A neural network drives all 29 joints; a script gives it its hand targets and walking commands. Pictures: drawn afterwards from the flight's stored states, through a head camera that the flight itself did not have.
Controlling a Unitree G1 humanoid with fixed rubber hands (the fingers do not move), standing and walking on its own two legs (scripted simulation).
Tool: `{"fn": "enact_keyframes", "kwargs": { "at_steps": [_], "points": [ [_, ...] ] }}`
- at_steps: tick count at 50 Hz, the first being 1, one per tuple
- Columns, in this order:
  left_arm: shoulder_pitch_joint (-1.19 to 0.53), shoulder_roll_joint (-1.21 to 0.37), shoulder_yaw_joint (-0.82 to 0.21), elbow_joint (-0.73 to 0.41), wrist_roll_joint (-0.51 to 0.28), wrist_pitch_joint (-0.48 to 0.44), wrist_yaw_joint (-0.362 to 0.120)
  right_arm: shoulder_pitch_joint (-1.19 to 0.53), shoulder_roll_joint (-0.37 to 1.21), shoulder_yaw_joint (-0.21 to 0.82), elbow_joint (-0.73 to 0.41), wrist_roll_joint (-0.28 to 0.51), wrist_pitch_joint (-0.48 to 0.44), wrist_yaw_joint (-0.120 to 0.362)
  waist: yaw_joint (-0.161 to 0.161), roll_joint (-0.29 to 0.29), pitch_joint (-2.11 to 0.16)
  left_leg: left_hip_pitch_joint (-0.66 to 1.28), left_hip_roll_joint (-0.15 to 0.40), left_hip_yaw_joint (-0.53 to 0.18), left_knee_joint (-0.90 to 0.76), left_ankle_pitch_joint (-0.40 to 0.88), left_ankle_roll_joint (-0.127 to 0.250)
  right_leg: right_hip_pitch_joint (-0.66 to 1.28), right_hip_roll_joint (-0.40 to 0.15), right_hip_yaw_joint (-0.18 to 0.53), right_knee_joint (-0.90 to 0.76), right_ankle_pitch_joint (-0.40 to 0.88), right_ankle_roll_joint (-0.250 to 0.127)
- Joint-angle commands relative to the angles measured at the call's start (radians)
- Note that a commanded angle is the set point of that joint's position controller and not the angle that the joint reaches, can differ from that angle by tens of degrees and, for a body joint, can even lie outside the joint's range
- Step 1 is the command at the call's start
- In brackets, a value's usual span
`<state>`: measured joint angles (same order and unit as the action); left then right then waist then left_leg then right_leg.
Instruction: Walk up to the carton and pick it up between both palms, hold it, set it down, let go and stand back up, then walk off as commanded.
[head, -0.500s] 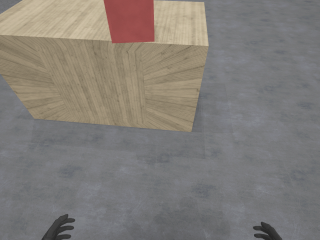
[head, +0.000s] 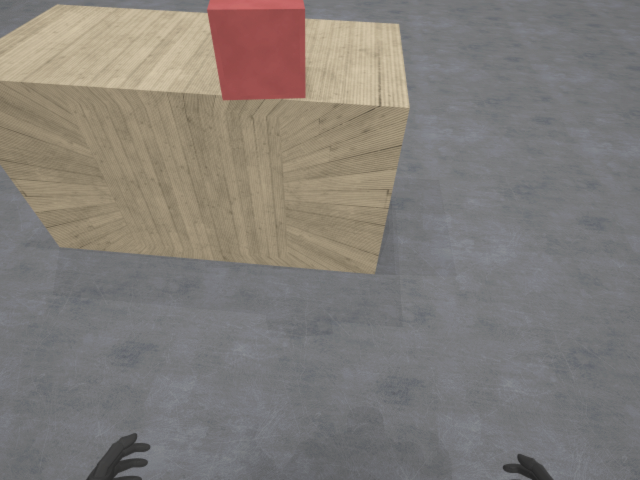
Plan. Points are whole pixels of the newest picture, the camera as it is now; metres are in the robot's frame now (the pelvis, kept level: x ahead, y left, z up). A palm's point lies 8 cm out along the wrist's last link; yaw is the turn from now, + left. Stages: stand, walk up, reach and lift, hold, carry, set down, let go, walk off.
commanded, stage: stand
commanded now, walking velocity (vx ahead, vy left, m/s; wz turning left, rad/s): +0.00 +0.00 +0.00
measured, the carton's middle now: (261, 42) +1.13 +0.18 +0.06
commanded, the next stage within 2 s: none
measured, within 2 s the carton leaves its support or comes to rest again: neither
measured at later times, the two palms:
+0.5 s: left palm out of the picture +0.08 +0.30 -0.10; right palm out of the picture +0.11 -0.27 -0.10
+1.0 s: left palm out of the picture +0.08 +0.30 -0.10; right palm out of the picture +0.08 -0.28 -0.10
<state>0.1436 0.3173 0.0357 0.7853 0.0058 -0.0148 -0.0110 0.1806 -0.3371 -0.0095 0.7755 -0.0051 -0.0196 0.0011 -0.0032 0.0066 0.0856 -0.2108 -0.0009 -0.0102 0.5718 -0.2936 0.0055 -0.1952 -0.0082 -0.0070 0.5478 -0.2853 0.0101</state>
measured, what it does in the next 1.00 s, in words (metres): stands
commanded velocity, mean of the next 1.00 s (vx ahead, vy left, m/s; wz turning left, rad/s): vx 0.00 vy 0.00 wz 0.00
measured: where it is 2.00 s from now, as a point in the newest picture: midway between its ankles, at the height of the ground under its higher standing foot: outside the picture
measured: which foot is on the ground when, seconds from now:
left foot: down 0.00-1.00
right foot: down 0.00-1.00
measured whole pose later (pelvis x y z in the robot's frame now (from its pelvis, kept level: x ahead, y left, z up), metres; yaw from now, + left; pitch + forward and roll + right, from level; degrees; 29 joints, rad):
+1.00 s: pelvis +0.00 +0.02 +0.01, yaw -1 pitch -4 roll +0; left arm 0.14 0.32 0.02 1.04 0.00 -0.02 0.01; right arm 0.16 -0.35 -0.01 1.00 0.00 -0.02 -0.01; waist 0.00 0.01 0.07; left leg -0.12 -0.03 0.01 0.38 -0.19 0.03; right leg -0.12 -0.03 0.01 0.36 -0.18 0.04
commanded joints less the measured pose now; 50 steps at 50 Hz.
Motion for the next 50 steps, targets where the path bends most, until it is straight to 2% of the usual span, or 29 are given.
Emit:
{"fn": "enact_keyframes", "kwargs": {
  "at_steps": [1,2,3,5,7,11,12,14,15,16,17,18,20,21,22,24,25,26,27,28,29,30,33,34,37,40,41,43,50],
  "points": [
    [-0.046,0.185,0.044,-0.056,-0.001,-0.026,0.012,-0.065,-0.188,-0.051,-0.068,-0.003,-0.036,-0.005,0.015,0.001,-0.111,-0.002,0.106,-0.086,-0.133,0.171,0.035,0.041,-0.096,0.075,-0.111,0.141,-0.045],
    [-0.046,0.184,0.043,-0.056,-0.006,-0.029,0.012,-0.084,-0.17,-0.047,-0.067,0.001,-0.032,-0.002,0.018,-0.006,-0.102,-0.002,0.11,-0.084,-0.133,0.178,0.036,0.047,-0.098,0.08,-0.116,0.126,-0.042],
    [-0.028,0.173,0.039,-0.046,-0.006,-0.028,0.008,-0.036,-0.183,-0.046,-0.04,-0.006,-0.027,-0.007,0.015,0.034,-0.097,0.009,0.114,-0.073,-0.137,0.202,0.037,0.05,-0.109,0.078,-0.113,0.116,-0.044],
    [-0.061,0.2,0.04,-0.041,-0.001,-0.023,0.012,-0.051,-0.19,-0.055,-0.043,0.001,-0.028,-0.006,0.006,-0.029,-0.093,0.03,0.121,-0.086,-0.15,0.199,0.031,0.024,-0.094,0.071,-0.118,0.15,-0.04],
    [-0.071,0.182,0.032,-0.033,-0.004,-0.024,0.018,-0.083,-0.194,-0.05,-0.041,0.007,-0.026,-0.003,0.01,0.011,-0.09,0.024,0.124,-0.088,-0.168,0.186,0.033,0.035,-0.103,0.085,-0.142,0.128,-0.043],
    [-0.051,0.183,0.027,0.019,-0.004,-0.014,0.013,-0.049,-0.165,-0.042,-0.005,0.005,-0.029,-0.007,0.007,0.0,-0.072,0.022,0.112,-0.077,-0.184,0.153,0.028,0.041,-0.102,0.083,-0.156,0.104,-0.036],
    [-0.031,0.178,0.026,0.027,-0.011,-0.017,0.01,-0.074,-0.172,-0.036,0.001,0.005,-0.027,-0.01,0.023,-0.021,-0.063,0.007,0.122,-0.095,-0.195,0.142,0.033,0.044,-0.102,0.079,-0.156,0.093,-0.034],
    [-0.046,0.203,0.028,0.041,-0.006,-0.015,0.017,-0.08,-0.188,-0.045,0.001,0.006,-0.021,-0.009,0.009,0.017,-0.035,-0.011,0.121,-0.1,-0.223,0.113,0.032,0.036,-0.096,0.075,-0.158,0.09,-0.024],
    [-0.048,0.206,0.032,0.044,-0.008,-0.015,0.016,-0.084,-0.192,-0.044,0.007,0.001,-0.024,-0.013,0.017,0.011,-0.061,0.008,0.129,-0.098,-0.234,0.125,0.033,0.043,-0.107,0.076,-0.159,0.089,-0.027],
    [-0.027,0.18,0.02,0.058,0.0,-0.022,0.016,-0.096,-0.206,-0.042,0.024,0.009,-0.023,-0.013,0.028,0.059,-0.05,-0.005,0.113,-0.085,-0.216,0.124,0.025,0.044,-0.108,0.086,-0.182,0.114,-0.032],
    [-0.046,0.188,0.02,0.059,0.005,-0.028,0.014,-0.055,-0.185,-0.05,0.033,0.017,-0.026,-0.01,-0.001,-0.018,-0.064,0.031,0.12,-0.097,-0.234,0.139,0.024,0.051,-0.11,0.077,-0.176,0.132,-0.03],
    [-0.049,0.21,0.036,0.065,-0.002,-0.026,0.015,-0.077,-0.19,-0.046,0.042,0.003,-0.031,-0.007,0.016,-0.021,-0.09,0.028,0.122,-0.097,-0.226,0.171,0.029,0.076,-0.103,0.067,-0.17,0.137,-0.026],
    [-0.027,0.182,0.019,0.092,-0.001,-0.025,0.013,-0.08,-0.182,-0.041,0.047,0.01,-0.026,-0.009,0.014,0.039,-0.096,0.047,0.121,-0.092,-0.224,0.171,0.027,0.054,-0.104,0.059,-0.175,0.129,-0.02],
    [-0.039,0.181,0.02,0.103,-0.001,-0.023,0.014,-0.071,-0.185,-0.042,0.053,0.012,-0.028,-0.013,0.009,0.012,-0.1,0.048,0.128,-0.092,-0.213,0.183,0.033,0.078,-0.111,0.067,-0.188,0.154,-0.02],
    [-0.053,0.196,0.021,0.091,-0.008,-0.022,0.02,-0.078,-0.176,-0.041,0.058,0.009,-0.028,-0.016,0.007,0.039,-0.1,0.045,0.118,-0.09,-0.231,0.183,0.025,0.076,-0.117,0.075,-0.176,0.128,-0.025],
    [-0.039,0.22,0.024,0.111,0.001,-0.026,0.018,-0.062,-0.182,-0.04,0.064,0.01,-0.025,-0.011,0.009,-0.021,-0.104,0.067,0.122,-0.077,-0.218,0.204,0.018,0.069,-0.111,0.066,-0.18,0.165,-0.024],
    [-0.028,0.197,0.019,0.128,-0.007,-0.016,0.021,-0.063,-0.211,-0.047,0.078,0.013,-0.026,-0.013,0.007,0.013,-0.104,0.055,0.125,-0.079,-0.22,0.192,0.034,0.078,-0.112,0.071,-0.201,0.17,-0.019],
    [-0.035,0.208,0.022,0.132,-0.009,-0.021,0.021,-0.066,-0.189,-0.043,0.08,0.011,-0.029,-0.013,0.009,-0.014,-0.108,0.052,0.12,-0.092,-0.231,0.212,0.027,0.088,-0.116,0.066,-0.19,0.176,-0.021],
    [-0.046,0.194,0.015,0.136,-0.001,-0.026,0.024,-0.071,-0.207,-0.046,0.082,0.016,-0.026,-0.007,0.009,0.034,-0.101,0.057,0.105,-0.067,-0.233,0.202,0.017,0.08,-0.116,0.073,-0.2,0.185,-0.021],
    [-0.037,0.21,0.023,0.13,-0.007,-0.024,0.023,-0.065,-0.209,-0.04,0.093,0.013,-0.024,-0.013,0.012,-0.004,-0.052,0.03,0.122,-0.084,-0.238,0.214,0.03,0.063,-0.113,0.071,-0.193,0.18,-0.022],
    [-0.035,0.192,0.017,0.138,-0.01,-0.023,0.022,-0.05,-0.209,-0.041,0.101,0.013,-0.022,-0.016,0.014,0.023,-0.087,0.055,0.128,-0.086,-0.239,0.218,0.03,0.072,-0.124,0.074,-0.2,0.171,-0.022],
    [-0.034,0.214,0.022,0.159,-0.004,-0.019,0.024,-0.049,-0.205,-0.041,0.112,0.01,-0.02,-0.021,0.004,-0.006,-0.08,0.067,0.133,-0.089,-0.252,0.182,0.029,0.058,-0.119,0.074,-0.206,0.156,-0.019],
    [-0.035,0.188,0.013,0.155,-0.003,-0.025,0.027,-0.051,-0.194,-0.038,0.114,0.015,-0.023,-0.017,0.016,0.015,-0.093,0.067,0.124,-0.079,-0.248,0.22,0.025,0.079,-0.125,0.081,-0.21,0.169,-0.027],
    [-0.037,0.196,0.014,0.167,-0.009,-0.021,0.028,-0.056,-0.2,-0.037,0.129,0.014,-0.023,-0.018,0.019,-0.03,-0.089,0.065,0.125,-0.087,-0.247,0.191,0.026,0.081,-0.122,0.081,-0.224,0.17,-0.026],
    [-0.05,0.213,0.023,0.18,-0.008,-0.021,0.027,-0.071,-0.2,-0.044,0.131,0.018,-0.026,-0.016,0.01,-0.055,-0.061,0.069,0.128,-0.089,-0.247,0.211,0.025,0.054,-0.124,0.081,-0.24,0.187,-0.025],
    [-0.046,0.209,0.02,0.172,-0.004,-0.025,0.029,-0.072,-0.187,-0.038,0.137,0.005,-0.022,-0.017,0.01,0.018,-0.051,0.063,0.123,-0.076,-0.262,0.169,0.022,0.046,-0.126,0.091,-0.242,0.14,-0.026],
    [-0.038,0.195,0.017,0.178,-0.004,-0.023,0.03,-0.05,-0.176,-0.038,0.14,0.01,-0.021,-0.019,0.006,-0.011,-0.079,0.058,0.129,-0.091,-0.275,0.184,0.032,0.09,-0.126,0.079,-0.233,0.164,-0.025],
    [-0.049,0.233,0.024,0.188,-0.002,-0.025,0.031,-0.081,-0.192,-0.039,0.149,0.004,-0.021,-0.015,0.015,0.026,-0.066,0.047,0.12,-0.071,-0.288,0.182,0.021,0.093,-0.129,0.087,-0.229,0.157,-0.027],
    [-0.033,0.22,0.025,0.197,-0.003,-0.021,0.036,-0.049,-0.185,-0.037,0.172,0.008,-0.032,-0.016,0.009,-0.023,-0.064,0.078,0.133,-0.084,-0.282,0.194,0.016,0.058,-0.124,0.089,-0.243,0.16,-0.025]
  ]
}}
